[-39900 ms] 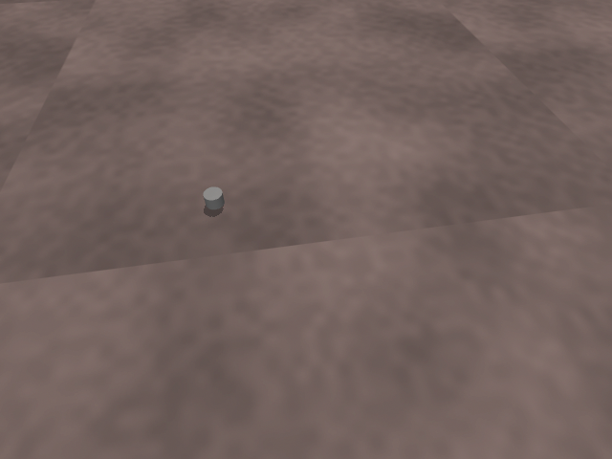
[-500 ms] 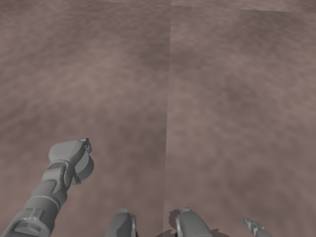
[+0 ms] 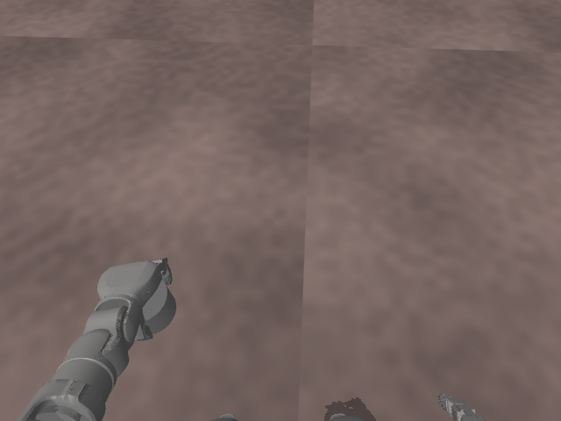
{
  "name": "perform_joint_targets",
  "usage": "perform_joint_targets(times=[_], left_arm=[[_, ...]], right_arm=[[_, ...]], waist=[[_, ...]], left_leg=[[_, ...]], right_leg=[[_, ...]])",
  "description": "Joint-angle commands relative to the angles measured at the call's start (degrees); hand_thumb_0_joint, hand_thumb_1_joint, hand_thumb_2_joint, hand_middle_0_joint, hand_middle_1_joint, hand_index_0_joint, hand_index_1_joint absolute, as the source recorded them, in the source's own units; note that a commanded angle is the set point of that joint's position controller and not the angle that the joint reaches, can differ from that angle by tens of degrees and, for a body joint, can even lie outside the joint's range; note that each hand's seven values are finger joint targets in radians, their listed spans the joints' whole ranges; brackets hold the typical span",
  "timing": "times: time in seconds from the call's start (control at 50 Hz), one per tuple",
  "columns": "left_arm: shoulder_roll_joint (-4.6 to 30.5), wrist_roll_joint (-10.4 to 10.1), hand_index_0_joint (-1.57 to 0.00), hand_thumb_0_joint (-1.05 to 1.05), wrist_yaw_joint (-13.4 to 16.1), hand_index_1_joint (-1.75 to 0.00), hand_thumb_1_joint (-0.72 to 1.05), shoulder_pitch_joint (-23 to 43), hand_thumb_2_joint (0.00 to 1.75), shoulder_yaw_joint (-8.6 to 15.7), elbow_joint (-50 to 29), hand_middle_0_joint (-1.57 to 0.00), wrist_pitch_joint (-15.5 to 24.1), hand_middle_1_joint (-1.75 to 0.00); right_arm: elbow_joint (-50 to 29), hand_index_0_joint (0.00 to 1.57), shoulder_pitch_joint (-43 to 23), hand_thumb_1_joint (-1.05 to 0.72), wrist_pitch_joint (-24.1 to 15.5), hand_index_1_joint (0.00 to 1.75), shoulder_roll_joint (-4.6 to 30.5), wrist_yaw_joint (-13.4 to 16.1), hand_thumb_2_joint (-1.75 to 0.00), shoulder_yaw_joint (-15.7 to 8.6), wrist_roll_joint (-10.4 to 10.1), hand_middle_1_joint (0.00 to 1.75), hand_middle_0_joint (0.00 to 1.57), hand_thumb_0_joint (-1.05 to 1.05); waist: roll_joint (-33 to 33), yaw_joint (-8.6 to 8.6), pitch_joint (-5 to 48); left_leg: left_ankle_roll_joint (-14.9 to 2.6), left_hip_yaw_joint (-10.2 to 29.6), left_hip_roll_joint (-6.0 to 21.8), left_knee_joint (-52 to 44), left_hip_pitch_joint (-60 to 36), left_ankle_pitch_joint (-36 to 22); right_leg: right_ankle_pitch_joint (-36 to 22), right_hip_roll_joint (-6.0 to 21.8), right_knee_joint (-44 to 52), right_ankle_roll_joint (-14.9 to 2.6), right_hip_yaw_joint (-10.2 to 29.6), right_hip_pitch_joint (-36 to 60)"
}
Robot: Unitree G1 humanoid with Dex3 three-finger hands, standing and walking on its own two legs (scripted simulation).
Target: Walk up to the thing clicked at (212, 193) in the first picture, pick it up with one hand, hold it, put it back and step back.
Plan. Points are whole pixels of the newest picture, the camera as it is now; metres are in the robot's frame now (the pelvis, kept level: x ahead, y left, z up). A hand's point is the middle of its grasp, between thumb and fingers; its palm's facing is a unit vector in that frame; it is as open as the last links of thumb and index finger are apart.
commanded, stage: hold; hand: left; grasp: from above
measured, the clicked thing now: (146, 304) +0.32 +0.22 -0.10
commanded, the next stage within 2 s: crouch in 1.78 s
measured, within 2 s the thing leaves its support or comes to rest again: neither
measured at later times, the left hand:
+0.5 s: hand (134, 303) +0.30 +0.22 -0.04, palm faces -0.45 -0.05 -0.89, open 10.8 cm
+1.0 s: hand (126, 313) +0.28 +0.22 -0.02, palm faces -0.45 -0.05 -0.89, open 10.8 cm
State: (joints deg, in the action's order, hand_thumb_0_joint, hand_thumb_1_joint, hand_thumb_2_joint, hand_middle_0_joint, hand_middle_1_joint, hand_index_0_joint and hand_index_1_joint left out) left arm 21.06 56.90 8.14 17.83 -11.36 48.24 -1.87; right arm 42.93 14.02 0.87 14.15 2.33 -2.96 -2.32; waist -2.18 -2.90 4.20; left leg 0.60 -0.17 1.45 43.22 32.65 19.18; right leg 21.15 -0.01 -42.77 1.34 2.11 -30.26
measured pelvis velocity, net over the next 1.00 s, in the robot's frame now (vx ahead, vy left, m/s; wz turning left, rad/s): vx -0.01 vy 0.00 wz -0.01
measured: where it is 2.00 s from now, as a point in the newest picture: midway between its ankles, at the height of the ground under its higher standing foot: outside the picture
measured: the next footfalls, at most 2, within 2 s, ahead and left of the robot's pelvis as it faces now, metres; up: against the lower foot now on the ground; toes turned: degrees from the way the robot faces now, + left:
none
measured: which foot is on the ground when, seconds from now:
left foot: down 0.00-1.00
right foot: down 0.00-1.00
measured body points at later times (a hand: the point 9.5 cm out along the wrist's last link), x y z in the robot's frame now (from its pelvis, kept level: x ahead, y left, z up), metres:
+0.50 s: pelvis +0.00 +0.00 +0.02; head +0.02 -0.02 +0.47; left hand +0.32 +0.22 +0.01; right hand +0.12 -0.27 -0.11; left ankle +0.02 +0.12 -0.71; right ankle +0.00 -0.14 -0.71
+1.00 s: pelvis -0.01 +0.00 +0.02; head -0.01 -0.02 +0.47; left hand +0.30 +0.22 +0.03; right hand +0.12 -0.26 -0.10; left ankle +0.02 +0.12 -0.71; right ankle +0.00 -0.14 -0.71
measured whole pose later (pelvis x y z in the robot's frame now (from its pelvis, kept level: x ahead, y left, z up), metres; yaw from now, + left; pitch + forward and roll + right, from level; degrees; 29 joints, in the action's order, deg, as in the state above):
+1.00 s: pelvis -0.01 +0.00 +0.02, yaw -1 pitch +1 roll +0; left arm 22.6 56.5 -0.8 14.0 -12.5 38.2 -0.5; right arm 40.2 11.2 2.7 14.6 2.9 -2.0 -3.6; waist -2.9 -0.3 1.0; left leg 0.5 -1.3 1.2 30.7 19.2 12.7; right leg 15.0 0.3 -31.5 1.3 3.1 -17.9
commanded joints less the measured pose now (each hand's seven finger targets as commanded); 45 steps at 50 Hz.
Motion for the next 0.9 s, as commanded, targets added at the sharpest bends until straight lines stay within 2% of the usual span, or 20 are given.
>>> perform_joint_targets(times=[0.0,0.06,0.14,0.2,0.24,0.26,0.28,0.3,0.34,0.38,0.4,0.44,0.48,0.52,0.54,0.58,0.6,0.68,0.74,0.88], left_arm=[[12.64,0.46,-0.84,0.0,1.23,-0.98,0.5,18.36,0.95,4.95,-10.9,-0.79,0.45,-1.03],[13.21,0.68,-0.84,0.0,0.56,-0.98,0.49,18.23,0.94,5.04,-12.7,-0.79,0.75,-1.03],[12.15,0.55,-0.85,0.0,-0.38,-0.99,0.5,17.21,0.96,4.4,-12.05,-0.79,0.63,-1.04],[13.06,0.62,-0.85,0.0,-1.19,-1.0,0.5,17.75,0.98,4.74,-14.22,-0.8,0.69,-1.05],[12.16,0.55,-0.85,0.0,-1.64,-1.0,0.51,16.84,0.95,4.37,-13.8,-0.79,0.48,-1.06],[12.63,0.31,-0.86,0.0,-1.93,-1.0,0.52,18.67,0.96,4.35,-16.71,-0.8,0.67,-1.06],[13.95,0.23,-0.85,0.0,-2.12,-1.0,0.51,19.6,0.96,5.05,-17.28,-0.79,0.81,-1.06],[13.05,0.64,-0.84,0.0,-2.48,-1.01,0.5,16.12,0.96,4.66,-13.84,-0.79,0.5,-1.06],[12.96,0.39,-0.85,0.0,-2.79,-1.0,0.51,17.99,0.97,4.55,-17.19,-0.8,0.77,-1.05],[12.52,0.19,-0.85,0.0,-3.21,-1.0,0.51,16.28,0.97,4.42,-15.5,-0.8,0.61,-1.05],[12.9,0.2,-0.86,0.0,-3.43,-1.0,0.53,18.29,0.97,4.31,-18.43,-0.81,0.9,-1.06],[12.72,0.42,-0.86,0.0,-3.79,-1.0,0.51,15.97,0.97,4.52,-15.79,-0.8,0.59,-1.06],[13.52,0.22,-0.86,0.0,-4.09,-1.02,0.52,17.9,0.97,4.95,-19.37,-0.8,0.76,-1.08],[12.34,0.23,-0.85,0.0,-4.5,-1.01,0.51,16.14,0.99,4.19,-17.4,-0.81,0.66,-1.06],[13.23,0.13,-0.86,0.0,-4.56,-1.01,0.52,17.68,0.98,4.62,-19.91,-0.8,0.87,-1.07],[13.15,0.44,-0.85,0.0,-4.91,-1.01,0.51,15.43,0.98,4.75,-17.29,-0.8,0.75,-1.07],[13.07,-0.12,-0.85,0.0,-4.97,-1.01,0.52,16.65,0.98,4.7,-19.24,-0.8,1.0,-1.06],[13.55,0.48,-0.85,0.0,-5.07,-1.01,0.49,16.83,0.98,5.11,-19.35,-0.8,1.06,-1.05],[14.08,-0.09,-0.85,0.0,-5.02,-1.01,0.51,17.12,0.96,5.45,-20.58,-0.8,1.3,-1.06],[13.81,-0.21,-0.83,0.0,-6.12,-1.01,0.48,17.34,0.96,5.02,-22.25,-0.78,1.46,-1.06]], right_arm=[[-5.79,0.2,0.21,-0.9,-1.69,0.3,8.54,0.47,-0.9,-2.75,-0.12,0.3,0.2,0.0],[-6.33,0.2,-0.65,-0.9,-1.56,0.3,8.48,0.44,-0.9,-2.68,-0.26,0.3,0.2,0.0],[-6.8,0.2,-1.26,-0.9,-1.21,0.3,8.44,0.34,-0.9,-2.65,-0.36,0.3,0.2,0.0],[-7.52,0.2,-1.94,-0.9,-0.95,0.3,8.5,0.34,-0.9,-2.61,-0.46,0.3,0.2,0.0],[-7.53,0.2,-2.1,-0.9,-0.87,0.3,8.36,0.26,-0.9,-2.51,-0.5,0.3,0.2,0.0],[-7.55,0.2,-2.38,-0.9,-0.85,0.3,8.39,0.31,-0.9,-2.58,-0.48,0.3,0.2,0.0],[-7.87,0.2,-2.74,-0.9,-0.79,0.3,8.66,0.43,-0.9,-2.67,-0.57,0.3,0.2,0.0],[-7.81,0.2,-2.84,-0.9,-0.71,0.3,8.42,0.45,-0.9,-2.53,-0.56,0.3,0.2,0.0],[-8.23,0.2,-2.91,-0.9,-0.61,0.3,8.38,0.37,-0.9,-2.45,-0.67,0.3,0.2,0.0],[-8.52,0.2,-3.34,-0.9,-0.56,0.3,8.33,0.35,-0.9,-2.26,-0.69,0.3,0.2,0.0],[-8.89,0.2,-3.63,-0.9,-0.53,0.3,8.42,0.37,-0.9,-2.35,-0.69,0.3,0.2,0.0],[-9.14,0.2,-3.72,-0.9,-0.43,0.3,8.39,0.42,-0.9,-2.15,-0.82,0.3,0.2,0.0],[-9.44,0.2,-4.33,-0.9,-0.34,0.3,8.27,0.45,-0.9,-2.17,-0.8,0.3,0.2,0.0],[-9.65,0.2,-4.41,-0.9,-0.34,0.3,8.27,0.47,-0.9,-1.98,-0.84,0.3,0.2,0.0],[-9.66,0.2,-4.83,-0.9,-0.32,0.3,8.18,0.52,-0.9,-1.91,-0.82,0.3,0.2,0.0],[-9.76,0.2,-4.88,-0.9,-0.29,0.3,8.28,0.63,-0.9,-1.92,-0.91,0.3,0.2,0.0],[-9.9,0.2,-5.28,-0.9,-0.33,0.3,8.25,0.6,-0.9,-1.85,-0.85,0.3,0.2,0.0],[-10.12,0.2,-5.88,-0.9,-0.32,0.3,8.05,0.72,-0.9,-1.68,-0.9,0.3,0.2,0.0],[-10.41,0.2,-6.59,-0.9,-0.45,0.3,7.98,0.78,-0.9,-1.49,-1.08,0.3,0.2,0.0],[-10.65,0.2,-7.41,-0.91,-0.67,0.3,7.97,0.91,-0.9,-1.39,-1.14,0.3,0.2,0.0]], waist=[[0.21,0.23,16.46],[0.5,0.9,16.74],[2.13,0.72,14.95],[0.69,1.59,14.65],[1.41,1.06,14.77],[0.24,1.37,15.71],[-0.42,1.41,16.21],[1.41,1.62,14.02],[0.48,1.87,14.29],[0.87,2.07,12.67],[0.32,1.9,13.54],[1.84,1.81,12.27],[0.55,2.4,13.47],[1.73,1.73,12.33],[0.92,2.27,12.67],[1.71,2.2,11.35],[0.94,2.26,11.72],[0.89,2.27,11.84],[0.6,2.74,10.86],[0.76,2.81,10.94]], left_leg=[[-0.37,-0.18,-2.01,-6.14,-15.0,-15.59],[-0.48,-0.39,-2.13,-7.05,-16.34,-17.07],[-0.81,-0.76,-2.18,-7.85,-16.65,-17.4],[-0.63,-0.79,-2.25,-8.77,-17.42,-17.27],[-0.76,-0.92,-2.17,-9.22,-18.07,-17.87],[-0.79,-1.08,-2.17,-9.31,-18.93,-18.58],[-0.67,-1.08,-2.13,-9.58,-19.73,-18.93],[-0.79,-0.95,-2.09,-9.86,-18.86,-18.74],[-0.78,-1.05,-2.15,-10.62,-19.21,-18.04],[-0.7,-0.76,-1.81,-11.61,-19.12,-16.95],[-0.76,-0.98,-1.91,-11.67,-19.63,-16.91],[-1.07,-1.14,-2.12,-12.06,-19.22,-16.19],[-1.06,-1.41,-2.26,-12.3,-20.0,-16.55],[-1.09,-1.39,-2.05,-12.85,-20.27,-16.03],[-1.14,-1.42,-2.17,-12.98,-20.45,-15.69],[-1.14,-1.4,-2.1,-13.61,-20.21,-14.63],[-1.07,-1.36,-2.0,-13.93,-20.62,-13.9],[-1.15,-1.59,-2.18,-14.51,-21.43,-13.81],[-1.11,-1.59,-2.28,-15.16,-20.95,-11.67],[-1.08,-1.47,-1.97,-16.11,-22.1,-11.59]], right_leg=[[-15.87,-2.16,7.77,-1.32,-1.11,5.72],[-17.41,-2.09,8.52,-1.24,-0.94,7.75],[-18.31,-1.99,9.74,-0.98,-0.66,8.67],[-17.59,-1.99,10.58,-1.2,-0.69,9.4],[-18.43,-2.07,10.65,-1.16,-0.64,10.07],[-19.27,-1.99,10.84,-1.1,-0.55,10.52],[-19.1,-2.05,10.93,-1.21,-0.66,10.68],[-18.91,-2.09,11.3,-1.14,-0.84,10.86],[-18.33,-2.02,11.83,-1.29,-0.63,11.2],[-16.57,-2.25,12.31,-1.57,-0.95,11.24],[-16.79,-2.2,12.48,-1.5,-0.76,11.34],[-16.44,-2.02,13.22,-1.3,-0.63,11.73],[-16.93,-1.89,13.59,-1.27,-0.49,12.22],[-16.15,-2.02,13.94,-1.28,-0.71,12.31],[-15.97,-1.91,14.22,-1.26,-0.57,12.28],[-14.58,-2.0,14.74,-1.4,-0.72,12.15],[-13.74,-1.96,14.95,-1.47,-0.74,12.48],[-13.71,-1.84,15.59,-1.38,-0.66,12.59],[-11.41,-1.78,16.44,-1.46,-0.6,12.65],[-11.02,-1.9,17.09,-1.56,-0.83,13.34]])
